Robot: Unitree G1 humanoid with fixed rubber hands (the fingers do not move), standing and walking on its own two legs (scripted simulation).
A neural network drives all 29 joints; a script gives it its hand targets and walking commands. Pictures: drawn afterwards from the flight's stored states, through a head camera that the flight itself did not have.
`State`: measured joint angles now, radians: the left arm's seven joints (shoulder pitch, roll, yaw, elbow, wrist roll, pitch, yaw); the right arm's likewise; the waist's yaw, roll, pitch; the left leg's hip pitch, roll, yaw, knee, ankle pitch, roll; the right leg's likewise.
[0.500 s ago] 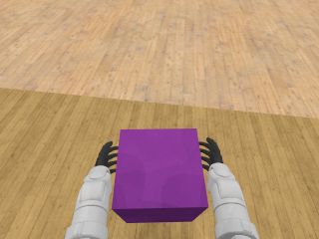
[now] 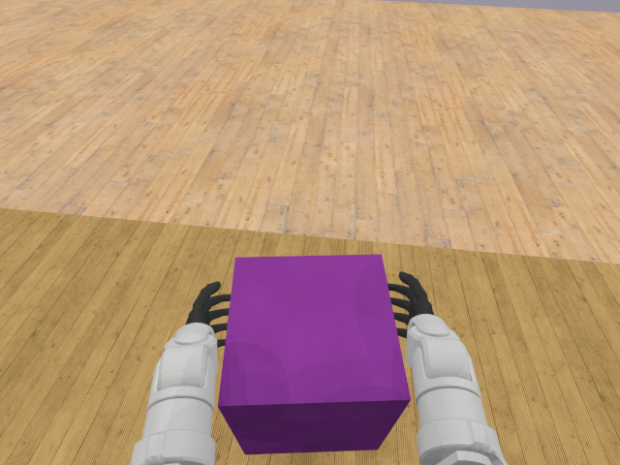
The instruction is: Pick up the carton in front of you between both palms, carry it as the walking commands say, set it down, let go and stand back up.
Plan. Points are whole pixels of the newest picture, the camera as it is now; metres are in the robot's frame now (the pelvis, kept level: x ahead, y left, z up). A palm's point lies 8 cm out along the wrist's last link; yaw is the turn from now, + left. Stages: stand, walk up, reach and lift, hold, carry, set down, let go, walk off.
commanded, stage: reach and lift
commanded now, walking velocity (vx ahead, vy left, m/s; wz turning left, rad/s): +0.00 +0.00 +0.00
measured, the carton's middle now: (310, 358) +0.30 +0.00 -0.05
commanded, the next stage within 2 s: hold in 0.70 s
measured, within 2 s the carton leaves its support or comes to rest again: neither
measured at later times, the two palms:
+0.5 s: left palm (200, 325) +0.31 +0.15 +0.04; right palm (421, 316) +0.31 -0.15 +0.04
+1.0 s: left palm (197, 323) +0.30 +0.15 +0.06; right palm (428, 314) +0.30 -0.15 +0.06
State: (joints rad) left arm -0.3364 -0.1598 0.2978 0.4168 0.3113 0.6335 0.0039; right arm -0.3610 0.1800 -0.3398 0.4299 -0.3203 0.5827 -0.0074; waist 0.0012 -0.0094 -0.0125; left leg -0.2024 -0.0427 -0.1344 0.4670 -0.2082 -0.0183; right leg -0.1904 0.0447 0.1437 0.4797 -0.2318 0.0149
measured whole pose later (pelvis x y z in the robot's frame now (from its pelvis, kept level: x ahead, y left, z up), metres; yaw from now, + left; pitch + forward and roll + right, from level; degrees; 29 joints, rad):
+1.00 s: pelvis +0.01 +0.00 +0.01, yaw +0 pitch -7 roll +0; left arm -0.28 -0.16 0.22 0.28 0.30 0.79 0.01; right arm -0.30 0.16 -0.26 0.29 -0.30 0.75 0.00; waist 0.00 -0.01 -0.01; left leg -0.04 -0.03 -0.13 0.35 -0.18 -0.01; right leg -0.03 0.03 0.14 0.36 -0.20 0.01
